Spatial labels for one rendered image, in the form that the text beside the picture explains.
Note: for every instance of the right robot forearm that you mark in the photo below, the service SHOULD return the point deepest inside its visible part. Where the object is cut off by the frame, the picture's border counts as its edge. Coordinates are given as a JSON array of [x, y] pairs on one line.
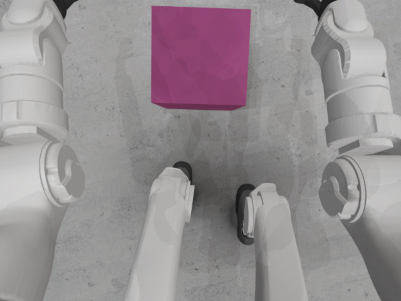
[[355, 82]]

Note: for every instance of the right robot upper arm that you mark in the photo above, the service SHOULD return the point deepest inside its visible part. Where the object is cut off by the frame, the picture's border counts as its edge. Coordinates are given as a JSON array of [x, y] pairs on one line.
[[364, 193]]

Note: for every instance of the robot right shin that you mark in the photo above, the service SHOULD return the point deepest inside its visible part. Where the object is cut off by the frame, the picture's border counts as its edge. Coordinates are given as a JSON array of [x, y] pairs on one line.
[[266, 187]]

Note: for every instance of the robot right hand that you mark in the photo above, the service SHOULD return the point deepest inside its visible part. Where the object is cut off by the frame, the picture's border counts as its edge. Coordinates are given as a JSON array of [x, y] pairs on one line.
[[317, 5]]

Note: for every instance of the robot left hand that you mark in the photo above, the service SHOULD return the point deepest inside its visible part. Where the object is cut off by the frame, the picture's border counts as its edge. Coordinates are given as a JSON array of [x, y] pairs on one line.
[[63, 5]]

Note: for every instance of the left robot upper arm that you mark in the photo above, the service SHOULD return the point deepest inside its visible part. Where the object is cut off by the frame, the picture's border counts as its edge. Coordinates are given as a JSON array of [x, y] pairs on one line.
[[38, 181]]

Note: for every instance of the robot right foot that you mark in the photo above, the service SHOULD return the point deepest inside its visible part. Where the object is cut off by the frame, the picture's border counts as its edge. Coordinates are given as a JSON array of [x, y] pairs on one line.
[[243, 192]]

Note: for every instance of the carton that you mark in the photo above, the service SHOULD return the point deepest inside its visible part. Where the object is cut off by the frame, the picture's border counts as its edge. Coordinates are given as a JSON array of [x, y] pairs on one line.
[[199, 57]]

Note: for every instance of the left robot forearm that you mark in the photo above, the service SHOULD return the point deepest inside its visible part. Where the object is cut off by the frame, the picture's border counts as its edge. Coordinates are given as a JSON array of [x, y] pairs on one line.
[[32, 43]]

